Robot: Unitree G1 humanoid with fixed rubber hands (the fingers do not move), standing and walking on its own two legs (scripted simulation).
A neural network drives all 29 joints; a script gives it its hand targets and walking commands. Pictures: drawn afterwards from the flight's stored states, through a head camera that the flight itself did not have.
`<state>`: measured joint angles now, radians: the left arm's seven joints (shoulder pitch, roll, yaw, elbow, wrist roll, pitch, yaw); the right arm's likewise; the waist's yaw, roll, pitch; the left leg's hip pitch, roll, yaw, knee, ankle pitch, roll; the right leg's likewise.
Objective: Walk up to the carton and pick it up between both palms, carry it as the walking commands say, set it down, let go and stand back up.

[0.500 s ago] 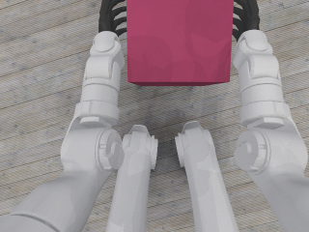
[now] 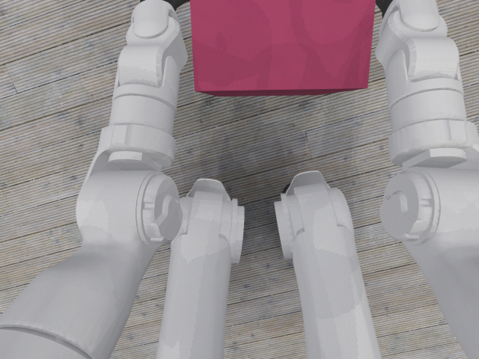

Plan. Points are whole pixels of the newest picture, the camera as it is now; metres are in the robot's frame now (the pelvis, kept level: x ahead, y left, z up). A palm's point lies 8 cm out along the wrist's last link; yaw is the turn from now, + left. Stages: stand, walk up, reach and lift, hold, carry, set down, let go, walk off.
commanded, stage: set down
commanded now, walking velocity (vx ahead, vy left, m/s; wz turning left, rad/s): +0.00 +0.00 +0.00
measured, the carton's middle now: (273, 20) +0.53 -0.05 -0.24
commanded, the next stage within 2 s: none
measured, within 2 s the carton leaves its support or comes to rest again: rests again in 0.68 s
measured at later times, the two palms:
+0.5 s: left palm (165, 9) +0.54 +0.09 -0.18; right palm (394, 3) +0.52 -0.20 -0.18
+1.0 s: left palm (164, 12) +0.54 +0.10 -0.19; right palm (386, 6) +0.52 -0.19 -0.19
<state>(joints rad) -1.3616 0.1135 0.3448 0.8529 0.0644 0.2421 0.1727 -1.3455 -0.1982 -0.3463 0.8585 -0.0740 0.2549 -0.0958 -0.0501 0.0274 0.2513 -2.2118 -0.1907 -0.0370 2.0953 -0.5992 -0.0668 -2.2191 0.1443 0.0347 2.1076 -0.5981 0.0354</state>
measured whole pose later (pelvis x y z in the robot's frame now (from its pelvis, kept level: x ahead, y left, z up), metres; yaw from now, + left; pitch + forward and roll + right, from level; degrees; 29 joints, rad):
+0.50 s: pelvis +0.00 +0.00 -0.02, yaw -1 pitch +37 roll +0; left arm -1.39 0.13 0.32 0.92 0.05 0.22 0.18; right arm -1.38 -0.23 -0.32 0.94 -0.05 0.24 -0.10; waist -0.05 0.03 0.32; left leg -2.20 -0.18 -0.02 2.17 -0.62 -0.05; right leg -2.20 0.12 0.01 2.18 -0.62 0.03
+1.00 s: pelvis +0.00 +0.00 -0.03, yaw -1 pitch +35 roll +0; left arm -1.41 0.17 0.32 0.96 0.03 0.19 0.16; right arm -1.42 -0.24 -0.29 0.99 -0.03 0.22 -0.07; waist -0.06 0.04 0.38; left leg -2.19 -0.16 -0.01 2.22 -0.64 -0.04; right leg -2.19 0.10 0.00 2.22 -0.64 0.01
